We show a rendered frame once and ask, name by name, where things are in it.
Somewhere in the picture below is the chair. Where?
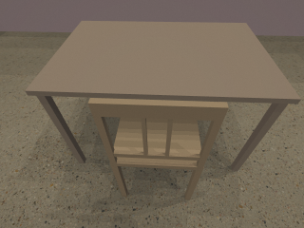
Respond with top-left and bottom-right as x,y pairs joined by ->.
88,98 -> 229,200

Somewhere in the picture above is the table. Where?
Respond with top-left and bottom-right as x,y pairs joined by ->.
25,21 -> 301,171

